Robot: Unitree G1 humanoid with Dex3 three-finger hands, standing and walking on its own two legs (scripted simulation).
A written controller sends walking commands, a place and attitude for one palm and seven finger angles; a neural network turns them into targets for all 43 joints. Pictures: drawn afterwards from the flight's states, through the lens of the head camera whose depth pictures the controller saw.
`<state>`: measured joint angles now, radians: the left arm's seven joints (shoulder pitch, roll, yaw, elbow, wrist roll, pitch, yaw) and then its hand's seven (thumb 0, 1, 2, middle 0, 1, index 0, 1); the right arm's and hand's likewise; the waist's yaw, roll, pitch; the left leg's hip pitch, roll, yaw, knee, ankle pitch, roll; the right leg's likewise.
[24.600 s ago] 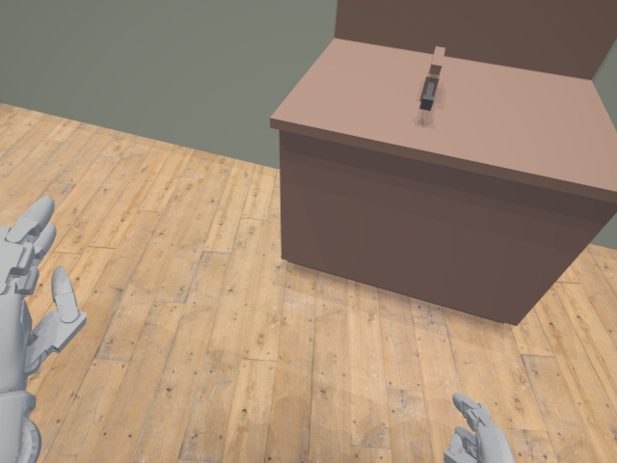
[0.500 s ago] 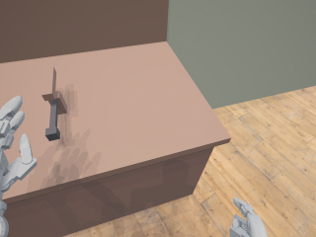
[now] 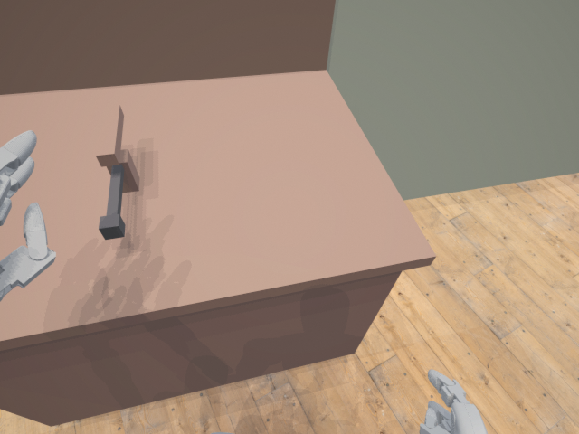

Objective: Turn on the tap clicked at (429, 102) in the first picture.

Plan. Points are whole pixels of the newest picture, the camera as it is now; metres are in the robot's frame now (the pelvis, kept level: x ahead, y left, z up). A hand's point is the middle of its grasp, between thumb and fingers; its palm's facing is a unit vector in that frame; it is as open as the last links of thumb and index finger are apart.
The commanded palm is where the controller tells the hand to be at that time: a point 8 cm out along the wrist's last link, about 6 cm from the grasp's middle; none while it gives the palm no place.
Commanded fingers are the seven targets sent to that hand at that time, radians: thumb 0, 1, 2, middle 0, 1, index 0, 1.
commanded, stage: come to a stop and stand still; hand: left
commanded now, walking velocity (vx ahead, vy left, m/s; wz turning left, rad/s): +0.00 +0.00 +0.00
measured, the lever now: (112, 226) +0.37 +0.32 +0.03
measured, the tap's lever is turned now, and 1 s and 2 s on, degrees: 0 0 0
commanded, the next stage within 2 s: look again from close up in 0.98 s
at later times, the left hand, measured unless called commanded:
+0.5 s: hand out of the picture +0.20 +0.33 +0.17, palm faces +0.44 -0.85 -0.29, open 7.4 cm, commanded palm +0.14 +0.35 +0.18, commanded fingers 0.00 0.90 0.90 -0.20 -0.30 -0.20 -0.30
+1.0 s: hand out of the picture +0.21 +0.35 +0.17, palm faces +0.36 -0.87 -0.34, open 7.4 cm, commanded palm +0.15 +0.38 +0.18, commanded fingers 0.00 0.90 0.90 -0.20 -0.30 -0.20 -0.30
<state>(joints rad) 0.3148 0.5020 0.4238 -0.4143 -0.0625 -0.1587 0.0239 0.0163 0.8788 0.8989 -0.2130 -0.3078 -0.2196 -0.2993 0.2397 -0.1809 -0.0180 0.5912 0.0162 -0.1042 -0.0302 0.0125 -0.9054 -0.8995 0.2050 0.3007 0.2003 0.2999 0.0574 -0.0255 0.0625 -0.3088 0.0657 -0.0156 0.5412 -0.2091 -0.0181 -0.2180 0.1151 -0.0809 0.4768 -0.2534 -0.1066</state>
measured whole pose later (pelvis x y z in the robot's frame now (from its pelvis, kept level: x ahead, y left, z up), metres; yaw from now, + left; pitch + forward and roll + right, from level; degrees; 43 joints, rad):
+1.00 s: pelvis -0.02 +0.11 +0.01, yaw -1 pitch -2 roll -2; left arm 0.40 0.35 0.34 -0.45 -0.03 -0.22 0.09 0.02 0.89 0.90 -0.20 -0.31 -0.21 -0.30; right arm 0.21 -0.19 0.02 0.58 0.01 -0.11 -0.01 0.01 -0.90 -0.90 0.21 0.30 0.20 0.30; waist 0.03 -0.03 0.06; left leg -0.20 -0.09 0.00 0.43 -0.20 0.09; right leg -0.18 -0.01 -0.02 0.37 -0.16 0.02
